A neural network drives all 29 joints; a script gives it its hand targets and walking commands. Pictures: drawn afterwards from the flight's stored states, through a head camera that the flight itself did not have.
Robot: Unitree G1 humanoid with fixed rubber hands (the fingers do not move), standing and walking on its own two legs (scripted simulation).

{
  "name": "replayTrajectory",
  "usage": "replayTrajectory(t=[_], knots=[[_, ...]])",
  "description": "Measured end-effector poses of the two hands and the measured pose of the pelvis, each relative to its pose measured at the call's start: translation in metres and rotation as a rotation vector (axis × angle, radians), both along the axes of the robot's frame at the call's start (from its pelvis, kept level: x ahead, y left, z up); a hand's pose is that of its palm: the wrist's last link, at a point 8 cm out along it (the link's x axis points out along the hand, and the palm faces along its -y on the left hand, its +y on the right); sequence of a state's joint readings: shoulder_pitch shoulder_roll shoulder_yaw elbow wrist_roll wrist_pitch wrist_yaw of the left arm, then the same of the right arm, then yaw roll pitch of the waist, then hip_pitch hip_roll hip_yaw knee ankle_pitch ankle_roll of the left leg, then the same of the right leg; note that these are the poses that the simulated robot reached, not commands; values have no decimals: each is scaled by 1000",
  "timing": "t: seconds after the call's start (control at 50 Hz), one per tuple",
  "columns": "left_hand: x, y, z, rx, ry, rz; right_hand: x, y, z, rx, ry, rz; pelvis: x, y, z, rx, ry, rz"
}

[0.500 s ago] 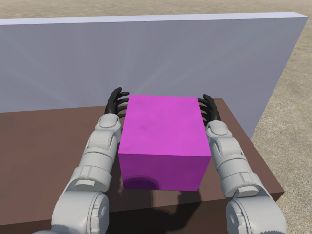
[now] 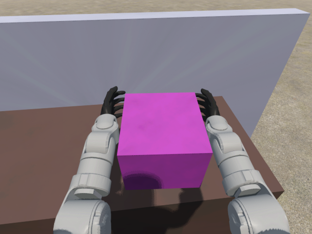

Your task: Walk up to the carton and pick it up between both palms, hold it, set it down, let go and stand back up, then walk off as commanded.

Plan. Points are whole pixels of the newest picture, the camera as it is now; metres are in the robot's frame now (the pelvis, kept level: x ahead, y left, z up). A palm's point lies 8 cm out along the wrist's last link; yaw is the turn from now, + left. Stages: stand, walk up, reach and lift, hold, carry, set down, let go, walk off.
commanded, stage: reach and lift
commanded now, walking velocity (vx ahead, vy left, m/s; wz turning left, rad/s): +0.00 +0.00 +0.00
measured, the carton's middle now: (161, 139) +0.33 -0.03 +0.12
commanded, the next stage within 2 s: hold in 0.66 s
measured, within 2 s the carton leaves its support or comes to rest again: neither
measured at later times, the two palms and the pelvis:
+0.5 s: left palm (105, 113) +0.38 +0.11 +0.17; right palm (210, 113) +0.37 -0.16 +0.17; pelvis +0.00 +0.00 +0.00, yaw +0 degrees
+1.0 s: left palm (102, 112) +0.37 +0.11 +0.19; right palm (210, 111) +0.36 -0.15 +0.18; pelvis -0.01 +0.00 +0.00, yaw +0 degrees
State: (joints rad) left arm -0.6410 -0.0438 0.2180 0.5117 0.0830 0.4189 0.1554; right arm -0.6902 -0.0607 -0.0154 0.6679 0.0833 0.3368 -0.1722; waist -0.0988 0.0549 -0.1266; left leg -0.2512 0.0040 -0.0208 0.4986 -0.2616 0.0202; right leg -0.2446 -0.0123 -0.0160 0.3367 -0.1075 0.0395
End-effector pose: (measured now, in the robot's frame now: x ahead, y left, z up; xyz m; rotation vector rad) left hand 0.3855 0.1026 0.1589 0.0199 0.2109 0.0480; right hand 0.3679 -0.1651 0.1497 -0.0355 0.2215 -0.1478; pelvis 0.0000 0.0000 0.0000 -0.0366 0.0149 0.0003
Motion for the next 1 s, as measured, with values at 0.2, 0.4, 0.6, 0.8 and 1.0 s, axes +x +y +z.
replayTrajectory(t=[0.2, 0.4, 0.6, 0.8, 1.0], knots=[[-2, 1, 5, -4, -5, 4, -1, 1, 5, 6, -9, 0, -1, 0, 0, 0, -3, 0], [-2, 4, 10, -13, -10, 9, -1, 3, 12, 2, -17, 2, -2, 0, 0, -1, -9, 1], [-6, 7, 16, -15, -18, 10, -4, 6, 19, 8, -29, 2, -3, 1, 0, -2, -20, 2], [-11, 9, 24, -11, -27, 16, -7, 9, 25, 16, -41, 6, -5, 1, 0, -2, -30, 2], [-14, 11, 26, -4, -21, 15, -10, 11, 28, 7, -37, 9, -6, 1, 0, -2, -38, 3]])
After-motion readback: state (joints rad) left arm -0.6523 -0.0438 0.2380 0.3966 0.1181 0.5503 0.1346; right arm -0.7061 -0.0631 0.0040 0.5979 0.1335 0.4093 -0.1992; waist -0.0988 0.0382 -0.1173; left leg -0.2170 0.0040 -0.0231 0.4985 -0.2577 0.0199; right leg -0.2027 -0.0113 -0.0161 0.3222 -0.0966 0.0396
